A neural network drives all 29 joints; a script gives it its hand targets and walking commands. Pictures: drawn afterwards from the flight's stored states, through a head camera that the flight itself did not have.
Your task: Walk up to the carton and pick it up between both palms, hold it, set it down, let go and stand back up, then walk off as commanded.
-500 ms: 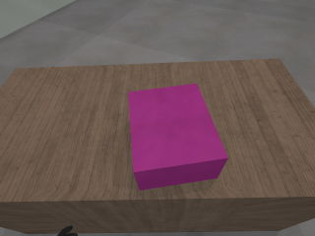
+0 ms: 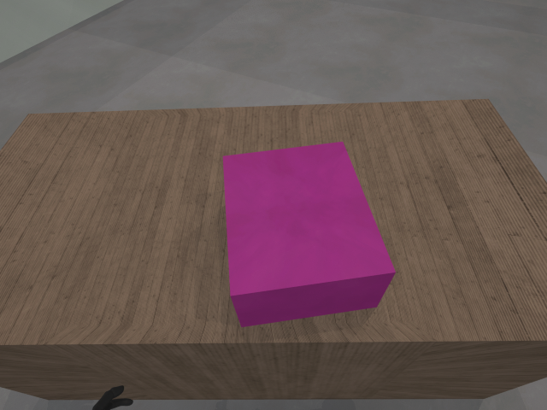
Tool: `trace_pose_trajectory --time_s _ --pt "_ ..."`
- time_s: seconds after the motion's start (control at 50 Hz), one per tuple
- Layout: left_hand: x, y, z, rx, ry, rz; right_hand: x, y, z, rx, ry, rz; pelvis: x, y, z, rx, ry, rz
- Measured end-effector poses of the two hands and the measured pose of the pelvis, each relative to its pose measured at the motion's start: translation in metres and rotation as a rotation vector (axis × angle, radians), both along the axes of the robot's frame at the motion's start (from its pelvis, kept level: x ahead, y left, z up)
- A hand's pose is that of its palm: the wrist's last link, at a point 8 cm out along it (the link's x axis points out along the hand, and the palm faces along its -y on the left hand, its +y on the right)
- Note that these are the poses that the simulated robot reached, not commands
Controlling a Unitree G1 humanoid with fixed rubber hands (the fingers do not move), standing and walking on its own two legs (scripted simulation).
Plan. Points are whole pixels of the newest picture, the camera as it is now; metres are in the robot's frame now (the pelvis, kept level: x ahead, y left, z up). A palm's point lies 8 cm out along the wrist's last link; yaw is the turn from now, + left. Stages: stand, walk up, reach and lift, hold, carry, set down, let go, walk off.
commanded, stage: stand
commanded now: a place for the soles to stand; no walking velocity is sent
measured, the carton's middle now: (295, 227) +0.44 +0.00 -0.07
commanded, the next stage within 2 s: reach and lift in 0.04 s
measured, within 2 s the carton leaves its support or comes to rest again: neither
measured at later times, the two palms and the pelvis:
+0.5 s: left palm (112, 392) +0.15 +0.28 -0.09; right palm (484, 391) +0.16 -0.28 -0.09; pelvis +0.00 +0.00 -0.01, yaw +2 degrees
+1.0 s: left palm (122, 387) +0.15 +0.25 -0.06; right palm (487, 409) +0.14 -0.26 -0.06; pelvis +0.00 +0.02 +0.00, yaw -2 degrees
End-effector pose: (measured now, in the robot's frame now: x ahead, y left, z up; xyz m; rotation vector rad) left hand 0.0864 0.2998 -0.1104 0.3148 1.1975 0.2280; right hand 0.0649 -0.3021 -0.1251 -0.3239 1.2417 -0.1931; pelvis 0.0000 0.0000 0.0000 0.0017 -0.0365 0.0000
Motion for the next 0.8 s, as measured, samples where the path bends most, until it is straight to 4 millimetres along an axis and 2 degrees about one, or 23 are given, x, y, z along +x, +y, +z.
trace_pose_trajectory --time_s 0.04,0.08,0.16,0.24,0.32,0.5,0.68,0.8 --pt "-0.001 0.0 -0.001 -0.002 0.002 0.003 0.001 -0.001 0.001 -0.004 -0.003 -0.003 0.001 0.0 0.0 0.0 -0.002 -0.001" --pt "0.007 0.002 -0.003 0.011 0.022 0.021 0.011 -0.001 0.002 -0.01 -0.051 0.035 -0.002 -0.001 -0.005 0.0 0.02 0.006" --pt "0.043 -0.002 -0.01 0.03 0.028 0.012 0.051 0.005 0.001 0.022 -0.167 0.092 -0.013 -0.004 -0.019 -0.001 0.022 0.008" --pt "0.078 -0.022 -0.005 -0.011 -0.065 -0.021 0.083 0.012 0.01 0.036 -0.27 0.123 -0.014 -0.005 -0.025 -0.014 0.004 0.007" --pt "0.075 -0.029 0.0 -0.029 -0.091 0.017 0.097 0.016 0.024 0.043 -0.332 0.131 -0.005 -0.005 -0.021 -0.019 -0.015 0.014" --pt "0.059 -0.021 0.018 -0.024 -0.168 0.056 0.097 0.024 0.037 0.068 -0.362 0.13 0.001 0.002 -0.012 -0.015 -0.023 0.026" --pt "0.067 -0.028 0.039 -0.04 -0.271 0.021 0.076 0.04 0.036 0.133 -0.407 0.082 0.002 0.012 -0.006 -0.015 -0.023 0.004" --pt "0.065 -0.033 0.042 -0.055 -0.31 0.015 0.066 0.044 0.042 0.141 -0.439 0.087 0.0 0.016 -0.003 -0.011 -0.025 -0.015"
